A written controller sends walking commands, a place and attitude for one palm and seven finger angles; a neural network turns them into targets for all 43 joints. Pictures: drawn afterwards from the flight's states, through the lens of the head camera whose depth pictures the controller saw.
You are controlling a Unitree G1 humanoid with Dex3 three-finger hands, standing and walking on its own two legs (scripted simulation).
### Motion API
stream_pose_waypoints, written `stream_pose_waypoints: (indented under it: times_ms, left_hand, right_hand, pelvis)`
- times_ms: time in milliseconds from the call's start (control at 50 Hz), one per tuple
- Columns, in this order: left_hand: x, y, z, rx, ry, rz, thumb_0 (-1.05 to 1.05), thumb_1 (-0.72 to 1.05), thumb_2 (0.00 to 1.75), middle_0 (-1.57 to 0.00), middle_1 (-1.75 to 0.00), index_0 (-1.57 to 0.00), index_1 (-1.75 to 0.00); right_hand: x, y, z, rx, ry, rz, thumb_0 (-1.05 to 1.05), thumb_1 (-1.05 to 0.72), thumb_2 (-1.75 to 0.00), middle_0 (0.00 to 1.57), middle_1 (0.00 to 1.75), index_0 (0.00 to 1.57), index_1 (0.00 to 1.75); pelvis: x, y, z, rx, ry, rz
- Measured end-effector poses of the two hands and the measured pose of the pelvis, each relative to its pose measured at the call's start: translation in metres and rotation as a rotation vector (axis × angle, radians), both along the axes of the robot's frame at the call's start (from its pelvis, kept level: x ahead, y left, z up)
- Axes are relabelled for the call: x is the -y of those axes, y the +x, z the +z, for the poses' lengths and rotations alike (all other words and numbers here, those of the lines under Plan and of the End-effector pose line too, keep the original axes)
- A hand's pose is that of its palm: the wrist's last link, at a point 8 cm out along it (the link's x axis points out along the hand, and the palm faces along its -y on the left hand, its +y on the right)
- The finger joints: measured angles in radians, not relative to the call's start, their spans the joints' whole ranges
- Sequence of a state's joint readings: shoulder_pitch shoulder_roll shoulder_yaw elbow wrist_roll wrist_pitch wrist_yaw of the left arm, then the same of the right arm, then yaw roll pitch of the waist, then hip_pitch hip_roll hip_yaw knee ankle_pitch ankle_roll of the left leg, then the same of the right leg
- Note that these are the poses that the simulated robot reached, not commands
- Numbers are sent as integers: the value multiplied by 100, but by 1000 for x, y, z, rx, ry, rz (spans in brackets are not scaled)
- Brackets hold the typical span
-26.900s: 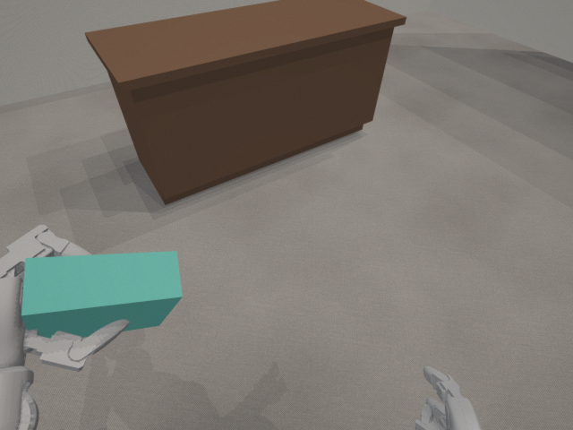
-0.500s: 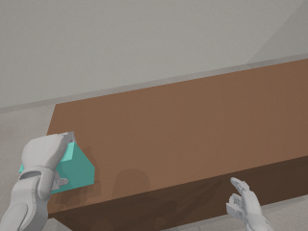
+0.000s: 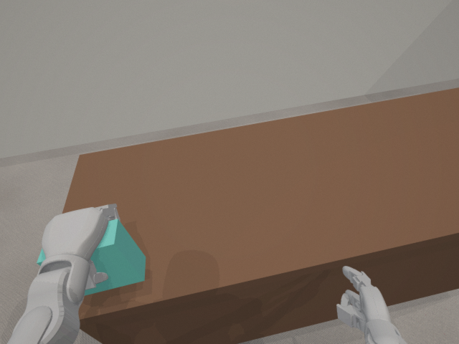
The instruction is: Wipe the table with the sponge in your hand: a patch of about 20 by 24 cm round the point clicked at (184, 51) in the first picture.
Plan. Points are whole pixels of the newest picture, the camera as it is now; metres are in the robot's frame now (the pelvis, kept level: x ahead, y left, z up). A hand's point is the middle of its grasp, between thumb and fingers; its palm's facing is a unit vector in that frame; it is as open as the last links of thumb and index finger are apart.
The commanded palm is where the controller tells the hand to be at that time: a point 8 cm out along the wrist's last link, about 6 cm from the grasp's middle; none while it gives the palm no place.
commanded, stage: move the sponge above the wiping area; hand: left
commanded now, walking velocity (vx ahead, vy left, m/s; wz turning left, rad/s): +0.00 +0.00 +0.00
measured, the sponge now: (104, 265) +0.22 +0.28 +0.02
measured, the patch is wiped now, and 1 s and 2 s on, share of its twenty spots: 0.00 0.00 0.00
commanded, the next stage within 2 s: lower the sponge onto the table in 1.60 s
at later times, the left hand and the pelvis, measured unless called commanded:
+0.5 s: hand (103, 250) +0.23 +0.28 +0.05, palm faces -0.04 -0.10 -0.99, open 9.5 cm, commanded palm +0.20 +0.27 +0.12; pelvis +0.01 +0.00 +0.00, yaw +0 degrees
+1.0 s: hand (112, 252) +0.23 +0.27 +0.04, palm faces -0.04 -0.10 -0.99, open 9.5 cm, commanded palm +0.21 +0.26 +0.10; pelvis +0.01 +0.00 +0.00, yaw +0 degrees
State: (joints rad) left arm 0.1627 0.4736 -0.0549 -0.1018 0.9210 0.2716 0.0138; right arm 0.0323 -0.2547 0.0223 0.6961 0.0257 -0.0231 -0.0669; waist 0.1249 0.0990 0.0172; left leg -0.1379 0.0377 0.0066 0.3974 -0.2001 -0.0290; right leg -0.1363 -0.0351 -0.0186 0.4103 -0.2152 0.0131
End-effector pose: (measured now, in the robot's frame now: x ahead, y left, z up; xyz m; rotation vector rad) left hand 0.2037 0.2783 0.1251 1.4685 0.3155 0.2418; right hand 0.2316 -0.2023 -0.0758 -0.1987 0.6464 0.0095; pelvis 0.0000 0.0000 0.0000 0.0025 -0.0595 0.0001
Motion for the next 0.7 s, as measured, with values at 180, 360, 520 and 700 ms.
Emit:
stream_pose_waypoints:
  times_ms: [180,360,520,700]
  left_hand:
    - [4,6,-2,25,5,-6,0,-44,104,-79,-137,-78,-137]
    - [-1,6,-9,-7,-1,24,0,-44,104,-79,-137,-78,-137]
    - [5,7,-17,-13,-6,-4,0,-44,104,-79,-137,-78,-137]
    - [3,12,-21,-7,-1,20,0,-44,104,-79,-137,-78,-137]
  right_hand:
    - [1,0,-1,-9,6,-12,1,-90,-90,20,30,20,30]
    - [6,2,-1,-7,3,-20,1,-90,-90,20,30,20,30]
    - [7,4,-2,-11,-5,-19,1,-90,-90,20,30,20,30]
    - [7,3,-2,-15,4,-26,1,-90,-90,20,30,20,30]
  pelvis:
    - [1,2,0,-6,1,-4]
    - [1,5,0,-10,0,-3]
    - [2,6,0,-15,0,-3]
    - [3,7,-1,-20,0,-4]
